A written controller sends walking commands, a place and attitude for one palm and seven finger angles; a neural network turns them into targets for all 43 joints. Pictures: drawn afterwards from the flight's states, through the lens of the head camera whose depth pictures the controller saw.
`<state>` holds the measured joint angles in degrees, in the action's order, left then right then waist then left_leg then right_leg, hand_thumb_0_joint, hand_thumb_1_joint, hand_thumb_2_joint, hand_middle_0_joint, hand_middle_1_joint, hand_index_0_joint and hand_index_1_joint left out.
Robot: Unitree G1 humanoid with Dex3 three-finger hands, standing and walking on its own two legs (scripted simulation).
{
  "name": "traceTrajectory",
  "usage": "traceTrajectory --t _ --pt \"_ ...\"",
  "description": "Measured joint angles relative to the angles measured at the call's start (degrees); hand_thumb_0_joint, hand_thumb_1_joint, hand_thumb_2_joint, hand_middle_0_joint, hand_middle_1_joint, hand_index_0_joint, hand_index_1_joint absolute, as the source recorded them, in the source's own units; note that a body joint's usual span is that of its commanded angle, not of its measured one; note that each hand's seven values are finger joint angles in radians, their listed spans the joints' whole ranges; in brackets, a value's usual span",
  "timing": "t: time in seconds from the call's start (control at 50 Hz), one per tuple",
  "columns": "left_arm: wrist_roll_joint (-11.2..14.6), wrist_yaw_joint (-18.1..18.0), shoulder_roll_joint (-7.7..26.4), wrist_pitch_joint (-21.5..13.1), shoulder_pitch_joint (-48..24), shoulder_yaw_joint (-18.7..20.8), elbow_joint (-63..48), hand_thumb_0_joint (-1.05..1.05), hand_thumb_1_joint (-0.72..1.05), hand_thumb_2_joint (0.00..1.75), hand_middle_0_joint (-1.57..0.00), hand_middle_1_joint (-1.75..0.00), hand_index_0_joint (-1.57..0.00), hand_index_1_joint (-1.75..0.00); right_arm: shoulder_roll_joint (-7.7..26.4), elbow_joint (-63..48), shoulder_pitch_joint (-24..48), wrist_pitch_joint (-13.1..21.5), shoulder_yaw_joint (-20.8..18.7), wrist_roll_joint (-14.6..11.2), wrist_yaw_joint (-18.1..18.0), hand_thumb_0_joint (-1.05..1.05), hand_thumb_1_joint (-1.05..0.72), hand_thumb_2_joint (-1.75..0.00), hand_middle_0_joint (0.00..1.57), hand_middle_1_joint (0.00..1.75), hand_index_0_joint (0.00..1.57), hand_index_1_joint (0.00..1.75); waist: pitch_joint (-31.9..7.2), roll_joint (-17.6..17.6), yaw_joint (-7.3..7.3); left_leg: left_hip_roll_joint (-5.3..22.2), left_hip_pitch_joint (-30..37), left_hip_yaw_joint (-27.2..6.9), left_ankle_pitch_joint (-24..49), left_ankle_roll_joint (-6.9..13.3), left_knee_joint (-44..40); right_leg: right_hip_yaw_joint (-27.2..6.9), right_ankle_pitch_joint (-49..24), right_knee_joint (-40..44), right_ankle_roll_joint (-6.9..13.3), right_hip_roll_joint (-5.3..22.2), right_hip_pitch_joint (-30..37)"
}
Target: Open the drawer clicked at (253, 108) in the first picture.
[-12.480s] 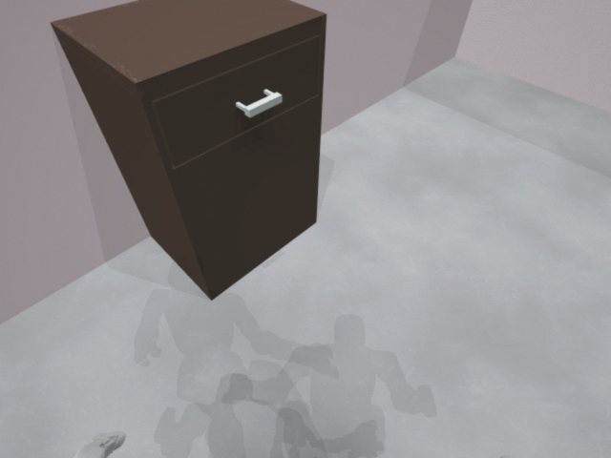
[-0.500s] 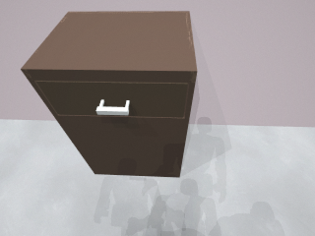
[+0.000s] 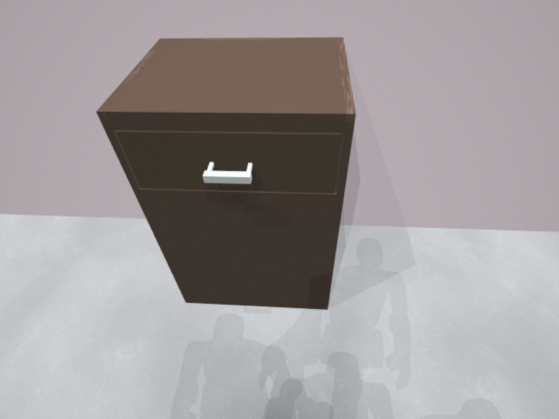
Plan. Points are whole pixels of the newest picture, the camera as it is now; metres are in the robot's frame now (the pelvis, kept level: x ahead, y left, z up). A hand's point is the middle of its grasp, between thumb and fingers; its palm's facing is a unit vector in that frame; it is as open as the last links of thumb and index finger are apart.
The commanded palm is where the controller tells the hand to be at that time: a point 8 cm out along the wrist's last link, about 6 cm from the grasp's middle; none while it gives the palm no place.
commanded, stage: come to a stop and stand still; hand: left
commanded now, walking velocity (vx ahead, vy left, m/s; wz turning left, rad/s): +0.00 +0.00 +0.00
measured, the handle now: (229, 171) +0.66 +0.17 -0.04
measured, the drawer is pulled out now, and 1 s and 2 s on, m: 0.00 0.00 0.00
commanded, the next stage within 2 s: look again from close up in 0.80 s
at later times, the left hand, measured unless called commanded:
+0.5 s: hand out of the picture -0.05 +0.17 -0.17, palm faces +0.02 -0.97 -0.23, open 7.2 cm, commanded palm none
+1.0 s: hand out of the picture -0.11 +0.13 -0.17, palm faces +0.06 -0.99 -0.13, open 7.4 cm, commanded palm none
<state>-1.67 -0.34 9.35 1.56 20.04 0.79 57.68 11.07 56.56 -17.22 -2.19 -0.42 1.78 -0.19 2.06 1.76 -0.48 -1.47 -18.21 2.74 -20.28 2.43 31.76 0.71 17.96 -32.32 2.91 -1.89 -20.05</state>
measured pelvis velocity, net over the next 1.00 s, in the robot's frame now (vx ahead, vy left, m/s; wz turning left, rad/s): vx -0.09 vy -0.02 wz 0.03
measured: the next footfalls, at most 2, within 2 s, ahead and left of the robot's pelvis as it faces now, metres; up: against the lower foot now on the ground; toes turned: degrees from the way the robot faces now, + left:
left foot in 0.18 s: -0.03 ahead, +0.10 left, +0.00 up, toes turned +2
right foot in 0.38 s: +0.01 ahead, -0.11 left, +0.00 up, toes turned +3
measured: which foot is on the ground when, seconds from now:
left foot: down 0.00-0.00, up 0.02-0.16, down 0.18-1.00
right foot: down 0.00-0.18, up 0.20-0.36, down 0.38-1.00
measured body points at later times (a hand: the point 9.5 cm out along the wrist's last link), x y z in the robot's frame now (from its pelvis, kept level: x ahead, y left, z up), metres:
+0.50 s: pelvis -0.09 -0.01 +0.00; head -0.09 -0.03 +0.45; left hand -0.05 +0.22 -0.15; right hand -0.13 -0.20 -0.17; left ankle -0.07 +0.10 -0.73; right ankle -0.03 -0.11 -0.73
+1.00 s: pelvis -0.09 -0.02 +0.00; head -0.08 -0.02 +0.45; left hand -0.11 +0.18 -0.16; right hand -0.10 -0.24 -0.16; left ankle -0.07 +0.10 -0.73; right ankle -0.03 -0.11 -0.73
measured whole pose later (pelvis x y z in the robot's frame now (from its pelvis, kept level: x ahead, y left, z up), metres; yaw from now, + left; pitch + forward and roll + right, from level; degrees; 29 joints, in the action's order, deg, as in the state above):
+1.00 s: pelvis -0.09 -0.02 +0.00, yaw +1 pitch -1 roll +0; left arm -1.1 -0.4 6.6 -0.1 19.1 0.1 63.1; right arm 7.8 61.5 -20.2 0.5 0.3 1.4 -1.5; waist 1.3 -0.7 -0.1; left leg 0.0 -15.0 1.0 -13.5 0.3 28.9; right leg -0.2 10.8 -28.8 2.3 -2.2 -17.5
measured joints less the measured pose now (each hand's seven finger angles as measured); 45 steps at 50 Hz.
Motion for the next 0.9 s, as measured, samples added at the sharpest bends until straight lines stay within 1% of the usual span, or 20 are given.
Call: traceTrajectory --t 0.02,0.06,0.1,0.12,0.14,0.16,0.18,0.22,0.24,0.28,0.3,0.32,0.34,0.38,0.4,0.44,0.48,0.56,0.7,0.9 --pt "0.03 -0.02 -0.05 0.24 0.43 0.19 0.39 0.01 0.91 0.9 -0.2 -0.29 -0.2 -0.3 -0.04 0.09 -0.26 -0.23 -0.22 0.04 -0.04 0.0 -0.91 -0.9 0.2 0.3 0.2 0.3 -0.05 -0.01 0.23 -0.12 -1.18 -0.27 -1.3 -0.23 1.8 0.23 -0.58 0.46 0.38 0.06 -0.34" --pt "0.09 -0.35 -0.05 1.24 0.96 0.81 1.5 0.01 0.91 0.9 -0.2 -0.3 -0.2 -0.3 -0.31 0.37 -1.18 -0.68 -0.81 0.04 -0.26 0.0 -0.91 -0.9 0.2 0.3 0.2 0.3 -0.52 -0.68 0.82 -0.62 -2.93 -0.11 -1.27 -0.58 10.1 0.75 -4.51 1.93 0.89 0.62 -0.69" --pt "0.02 -0.81 0.22 2.34 0.85 1.57 2.96 0.01 0.91 0.9 -0.2 -0.3 -0.2 -0.3 -0.76 0.68 -3.15 -0.54 -1.31 -0.16 -0.45 0.0 -0.91 -0.9 0.2 0.3 0.2 0.3 -1.87 -1.82 1.77 -0.66 -1.75 0.67 -2.14 -0.48 17.07 1.29 -9.23 2.9 0.77 1.22 -1.32" --pt "-0.03 -0.96 0.43 2.58 0.58 1.81 3.43 0.01 0.91 0.9 -0.2 -0.3 -0.2 -0.3 -1.0 0.86 -4.46 -0.13 -1.4 -0.24 -0.5 0.0 -0.91 -0.9 0.2 0.3 0.2 0.3 -2.67 -2.4 2.25 -0.49 0.59 1.02 -3.0 -0.24 16.04 1.49 -10.53 2.75 0.56 1.4 -2.03" --pt "-0.07 -1.03 0.59 2.61 0.12 1.93 3.5 0.01 0.91 0.9 -0.2 -0.3 -0.2 -0.3 -1.17 0.95 -5.87 0.35 -1.4 -0.29 -0.52 0.0 -0.91 -0.9 0.2 0.3 0.2 0.3 -3.34 -2.7 2.6 -0.26 3.69 1.03 -3.89 -0.02 11.77 1.71 -10.3 1.78 0.34 1.35 -3.25" --pt "-0.05 -1.09 0.57 2.48 -0.57 1.87 3.06 0.01 0.91 0.9 -0.2 -0.3 -0.2 -0.3 -1.16 0.94 -7.36 0.91 -1.32 -0.24 -0.6 0.0 -0.91 -0.9 0.2 0.3 0.2 0.3 -3.8 -2.34 2.83 0.16 6.83 0.37 -5.11 0.26 5.72 2.18 -8.68 0.01 0.14 0.92 -5.07" --pt "0.19 -1.18 0.71 2.25 -1.67 1.85 2.52 0.01 0.91 0.9 -0.2 -0.3 -0.2 -0.3 -1.57 1.6 -8.17 1.35 -1.24 -0.01 -0.91 0.0 -0.91 -0.9 0.2 0.3 0.19 0.3 -3.61 -2.79 3.05 -0.02 7.75 -0.06 -5.46 0.46 2.19 2.02 -5.84 -2.67 -0.2 0.93 -7.19" --pt "0.67 -1.18 0.88 1.76 -3.68 1.99 1.65 0.01 0.91 0.9 -0.2 -0.29 -0.19 -0.3 -3.0 3.25 -8.99 1.24 -0.57 0.34 -1.63 0.0 -0.91 -0.9 0.2 0.3 0.19 0.3 -1.84 -5.26 2.35 -1.4 7.85 1.77 -1.98 0.15 1.76 -0.44 -0.69 -10.05 -1.04 1.06 -9.58" --pt "0.57 -1.29 0.56 1.52 -4.34 2.0 1.39 0.01 0.92 0.9 -0.2 -0.29 -0.19 -0.3 -3.36 3.98 -9.68 1.34 -0.21 0.37 -1.95 0.0 -0.91 -0.9 0.2 0.3 0.19 0.3 -1.5 -5.28 2.06 -1.44 8.14 2.32 -0.26 0.06 1.03 -0.94 0.14 -14.16 -1.3 0.71 -10.26" --pt "0.38 -1.29 0.18 1.19 -5.48 1.98 1.21 0.02 0.94 0.9 -0.2 -0.29 -0.2 -0.3 -3.81 5.56 -10.9 1.48 0.3 0.24 -2.19 0.0 -0.91 -0.9 0.2 0.3 0.19 0.3 -1.51 -3.75 1.9 -0.98 8.29 2.05 2.0 -0.04 -0.59 -0.96 0.18 -19.45 -1.44 0.41 -9.75" --pt "0.42 -1.02 -0.05 0.83 -5.83 1.81 0.87 0.02 0.95 0.9 -0.2 -0.29 -0.2 -0.3 -3.98 6.19 -11.18 1.42 0.53 0.19 -2.1 0.0 -0.91 -0.9 0.2 0.3 0.19 0.3 -1.56 -2.76 1.81 -0.68 8.15 1.68 2.74 -0.1 -1.25 -0.85 0.2 -19.38 -1.44 0.57 -8.27" --pt "0.5 -0.8 -0.29 0.31 -6.03 1.61 0.52 0.02 0.95 0.9 -0.2 -0.29 -0.2 -0.3 -4.14 6.63 -11.25 1.35 0.76 0.19 -1.97 0.0 -0.91 -0.9 0.2 0.3 0.19 0.3 -1.62 -1.84 1.73 -0.38 7.79 1.27 3.26 -0.21 -1.6 -0.72 0.28 -16.9 -1.49 0.87 -5.9" --pt "0.59 -0.63 -0.43 -0.32 -6.08 1.44 0.19 0.02 0.95 0.9 -0.2 -0.29 -0.2 -0.3 -4.37 6.88 -11.14 1.32 0.98 0.15 -1.83 0.0 -0.91 -0.9 0.2 0.3 0.19 0.3 -1.71 -1.28 1.54 -0.18 7.17 1.04 3.56 -0.39 -1.53 -0.76 -0.06 -12.59 -1.62 1.24 -2.97" --pt "0.79 -0.64 -0.09 -1.74 -5.8 1.16 -0.25 0.01 0.94 0.9 -0.2 -0.29 -0.19 -0.3 -5.21 6.71 -10.45 1.57 1.4 -0.16 -1.63 0.01 -0.91 -0.9 0.2 0.3 0.19 0.3 -1.92 -2.01 1.09 -0.55 4.93 1.47 3.41 -0.91 0.08 -2.96 -2.08 -2.59 -1.17 2.18 2.3" --pt "0.9 -0.9 -0.38 -2.15 -6.09 1.05 0.27 0.01 0.94 0.9 -0.2 -0.29 -0.19 -0.3 -5.27 6.66 -9.14 1.65 1.47 -0.36 -1.53 0.01 -0.91 -0.9 0.2 0.3 0.2 0.3 -1.17 -1.57 1.05 0.05 4.22 1.54 3.2 -1.15 0.97 -3.14 -3.58 -1.98 -1.1 1.57 2.02" --pt "1.03 -1.34 -0.59 -2.0 -6.23 0.68 1.44 0.01 0.95 0.9 -0.2 -0.29 -0.19 -0.3 -5.28 6.04 -7.12 2.09 1.35 -0.5 -1.35 0.01 -0.91 -0.9 0.2 0.3 0.2 0.3 -0.08 -0.75 2.19 0.59 4.26 0.57 4.26 -1.47 0.31 -2.34 -4.41 -1.59 -1.06 0.99 2.1" --pt "1.06 -1.12 -0.59 -1.51 -5.6 0.23 2.25 0.01 0.96 0.9 -0.2 -0.29 -0.2 -0.3 -5.17 5.23 -6.1 2.53 1.23 -0.45 -1.21 0.01 -0.91 -0.9 0.2 0.3 0.2 0.3 -0.33 -0.41 2.63 0.79 4.28 0.08 5.22 -1.52 -0.78 -1.85 -4.92 -0.57 -0.89 0.79 2.23" --pt "0.82 -0.73 -0.93 -0.76 -4.1 -0.11 3.04 0.01 0.95 0.9 -0.2 -0.29 -0.2 -0.3 -4.58 4.38 -4.57 2.67 0.94 -0.21 -0.98 0.0 -0.91 -0.9 0.2 0.3 0.2 0.3 -1.1 -0.35 2.02 1.23 4.08 -0.3 5.92 -1.5 -1.72 -1.61 -4.76 0.66 -0.71 0.27 2.26" --pt "0.61 -0.37 -2.08 -1.11 -1.75 -0.44 3.69 0.01 0.93 0.9 -0.2 -0.29 -0.19 -0.3 -2.85 3.81 -2.58 2.57 0.45 -0.24 -1.1 0.0 -0.91 -0.9 0.2 0.3 0.2 0.3 -0.99 -1.14 0.61 1.43 3.38 -0.93 6.83 -1.7 -2.31 -1.31 -6.02 2.04 -0.56 -0.1 2.04" --pt "0.49 -0.07 -3.0 -1.4 -0.48 -0.79 5.28 0.01 0.91 0.9 -0.2 -0.29 -0.2 -0.3 -2.43 4.33 -2.5 2.63 0.39 -0.37 -1.3 0.0 -0.91 -0.9 0.2 0.3 0.19 0.3 -0.79 -2.26 0.22 1.5 3.24 -1.58 7.13 -2.0 -2.74 -0.96 -7.05 3.2 -0.55 -0.29 2.38"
